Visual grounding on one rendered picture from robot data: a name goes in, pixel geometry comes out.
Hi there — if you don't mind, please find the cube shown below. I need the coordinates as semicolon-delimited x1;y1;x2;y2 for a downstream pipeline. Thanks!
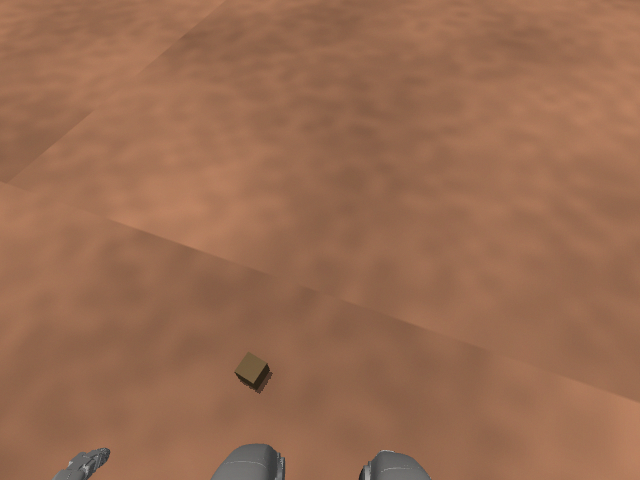
234;352;270;390

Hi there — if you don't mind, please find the left robot hand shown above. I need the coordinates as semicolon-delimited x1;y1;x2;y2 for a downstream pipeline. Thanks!
52;448;110;480

